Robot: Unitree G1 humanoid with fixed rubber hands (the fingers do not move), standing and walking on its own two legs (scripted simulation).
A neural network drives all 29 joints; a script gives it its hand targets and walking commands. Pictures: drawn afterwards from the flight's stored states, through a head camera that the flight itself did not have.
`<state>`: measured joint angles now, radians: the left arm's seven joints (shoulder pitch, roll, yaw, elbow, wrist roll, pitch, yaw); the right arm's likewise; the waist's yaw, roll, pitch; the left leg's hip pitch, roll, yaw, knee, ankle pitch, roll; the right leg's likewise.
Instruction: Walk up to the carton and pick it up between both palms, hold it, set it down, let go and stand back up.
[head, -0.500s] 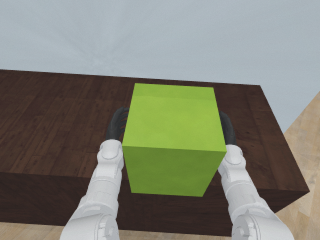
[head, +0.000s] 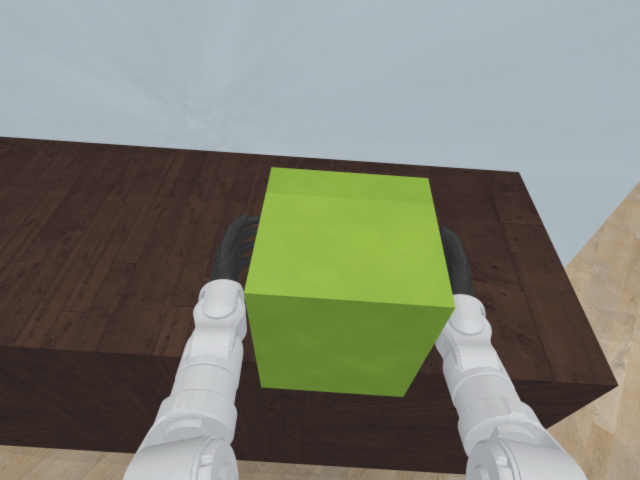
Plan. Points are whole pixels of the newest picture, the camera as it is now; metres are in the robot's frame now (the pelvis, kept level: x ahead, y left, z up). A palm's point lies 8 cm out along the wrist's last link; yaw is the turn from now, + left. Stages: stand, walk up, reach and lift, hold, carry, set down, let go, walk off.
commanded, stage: reach and lift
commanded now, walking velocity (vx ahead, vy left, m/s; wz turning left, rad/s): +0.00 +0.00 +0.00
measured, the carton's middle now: (340, 287) +0.37 -0.02 +0.02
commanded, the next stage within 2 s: none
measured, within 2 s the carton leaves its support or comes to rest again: leaves its support in 0.50 s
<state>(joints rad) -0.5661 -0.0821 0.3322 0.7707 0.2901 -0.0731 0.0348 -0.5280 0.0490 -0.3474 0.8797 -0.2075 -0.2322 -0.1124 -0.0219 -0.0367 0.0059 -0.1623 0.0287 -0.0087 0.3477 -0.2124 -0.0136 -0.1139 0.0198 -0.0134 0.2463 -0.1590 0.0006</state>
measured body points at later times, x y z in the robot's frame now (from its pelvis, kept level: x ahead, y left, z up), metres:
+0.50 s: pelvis -0.01 +0.00 +0.00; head +0.01 +0.02 +0.45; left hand +0.39 +0.14 +0.06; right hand +0.37 -0.17 +0.06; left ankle -0.02 +0.12 -0.75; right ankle -0.02 -0.12 -0.75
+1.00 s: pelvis -0.03 -0.01 +0.00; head -0.02 +0.04 +0.45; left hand +0.37 +0.14 +0.07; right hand +0.35 -0.16 +0.07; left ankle -0.02 +0.12 -0.75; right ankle -0.02 -0.12 -0.75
